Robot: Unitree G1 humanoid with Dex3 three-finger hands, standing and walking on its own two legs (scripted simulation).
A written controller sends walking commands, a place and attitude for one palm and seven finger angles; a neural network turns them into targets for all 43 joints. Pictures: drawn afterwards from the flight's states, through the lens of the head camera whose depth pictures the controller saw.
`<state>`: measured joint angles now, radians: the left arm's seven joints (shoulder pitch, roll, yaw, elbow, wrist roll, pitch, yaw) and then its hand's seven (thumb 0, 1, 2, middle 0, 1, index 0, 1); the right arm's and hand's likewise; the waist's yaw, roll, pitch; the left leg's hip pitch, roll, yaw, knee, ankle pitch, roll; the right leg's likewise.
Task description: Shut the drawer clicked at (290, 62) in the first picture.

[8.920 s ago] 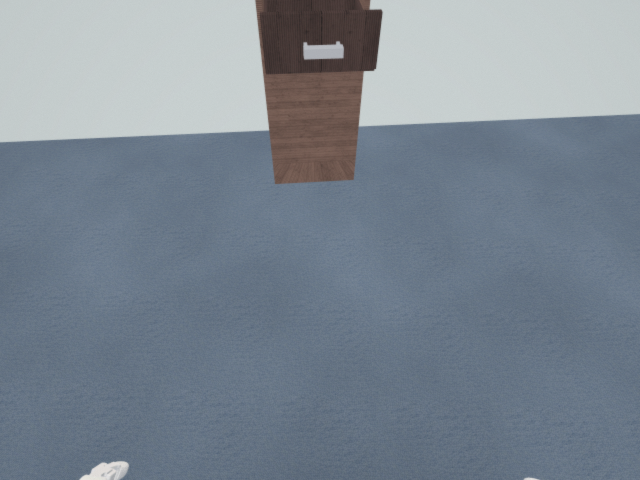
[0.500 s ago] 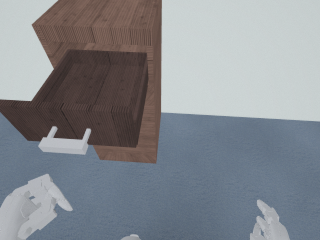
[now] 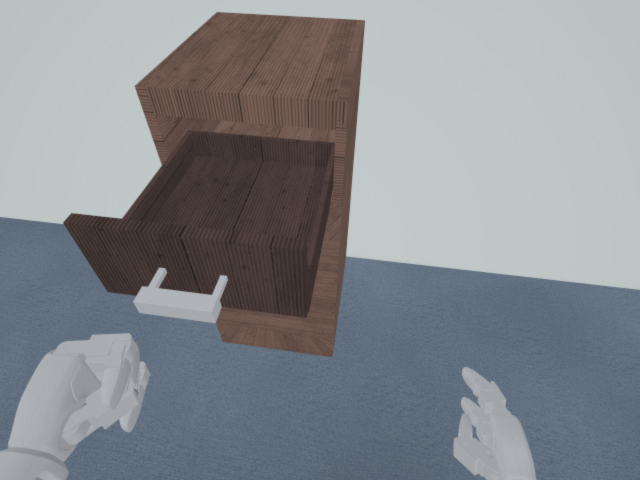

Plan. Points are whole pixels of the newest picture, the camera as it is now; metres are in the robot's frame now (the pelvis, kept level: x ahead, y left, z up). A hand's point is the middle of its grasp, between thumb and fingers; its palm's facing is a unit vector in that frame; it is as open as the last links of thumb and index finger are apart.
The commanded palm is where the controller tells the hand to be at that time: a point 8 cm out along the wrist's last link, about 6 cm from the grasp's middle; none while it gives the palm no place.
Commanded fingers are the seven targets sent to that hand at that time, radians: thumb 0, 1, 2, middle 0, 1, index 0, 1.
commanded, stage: raise the hand and make a fist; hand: left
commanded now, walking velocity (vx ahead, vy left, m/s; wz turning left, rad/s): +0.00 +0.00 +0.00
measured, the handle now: (184, 291) +0.34 +0.25 +0.03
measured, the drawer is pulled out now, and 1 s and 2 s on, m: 0.30 0.30 0.30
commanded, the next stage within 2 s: bring the fist close to the handle in 0.42 s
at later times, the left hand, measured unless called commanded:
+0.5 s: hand (131, 403) +0.15 +0.20 +0.12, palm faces +0.07 -0.99 -0.11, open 3.3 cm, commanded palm +0.12 +0.26 +0.13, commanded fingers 0.00 0.90 0.90 -1.40 -1.60 -1.40 -1.60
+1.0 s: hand (169, 374) +0.20 +0.20 +0.08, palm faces +0.02 -1.00 -0.06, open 3.3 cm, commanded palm +0.17 +0.26 +0.08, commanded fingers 0.00 0.90 0.90 -1.40 -1.60 -1.40 -1.60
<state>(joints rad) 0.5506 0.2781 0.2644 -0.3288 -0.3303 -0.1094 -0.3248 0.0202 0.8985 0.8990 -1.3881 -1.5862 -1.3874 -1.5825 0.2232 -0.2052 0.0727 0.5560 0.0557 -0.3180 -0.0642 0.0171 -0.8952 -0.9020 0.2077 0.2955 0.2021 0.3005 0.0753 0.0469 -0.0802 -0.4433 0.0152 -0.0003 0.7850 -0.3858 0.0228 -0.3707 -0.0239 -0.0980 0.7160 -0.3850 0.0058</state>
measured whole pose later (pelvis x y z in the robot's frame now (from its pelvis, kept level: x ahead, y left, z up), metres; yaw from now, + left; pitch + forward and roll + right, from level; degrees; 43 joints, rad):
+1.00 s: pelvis +0.00 -0.03 +0.00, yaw -1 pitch +5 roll -1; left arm 0.39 0.28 0.31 -0.02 -0.35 -0.23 -0.39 0.02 0.90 0.90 -1.40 -1.60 -1.40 -1.60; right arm 0.25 -0.26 0.01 0.63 0.05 -0.34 -0.09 0.02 -0.90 -0.90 0.20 0.30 0.20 0.30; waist 0.02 0.04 -0.06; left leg -0.48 0.03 0.00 0.77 -0.37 -0.01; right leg -0.43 -0.01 -0.09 0.75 -0.40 -0.03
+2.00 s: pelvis -0.01 -0.02 -0.04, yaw -1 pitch +12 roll -2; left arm 0.22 0.29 0.29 0.14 -0.34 -0.32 -0.36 0.02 0.90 0.90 -1.40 -1.60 -1.40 -1.60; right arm 0.25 -0.26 0.02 0.55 0.04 -0.19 -0.07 0.02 -0.90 -0.90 0.21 0.30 0.20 0.30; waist -0.01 0.04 -0.12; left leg -0.77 0.03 0.00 1.01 -0.46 0.00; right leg -0.71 -0.01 -0.09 0.98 -0.48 -0.02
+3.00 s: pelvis -0.02 -0.01 -0.03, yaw -1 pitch +13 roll -2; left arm -0.28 0.36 0.32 0.60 -0.26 -0.34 -0.34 0.03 0.87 0.94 -1.40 -1.60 -1.40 -1.60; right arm 0.28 -0.26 0.03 0.61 0.04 -0.12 -0.07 0.01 -0.90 -0.90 0.21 0.30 0.20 0.30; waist -0.03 0.02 -0.09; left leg -0.79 0.03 0.00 0.98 -0.43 0.01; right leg -0.74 -0.02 -0.08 0.95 -0.44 -0.01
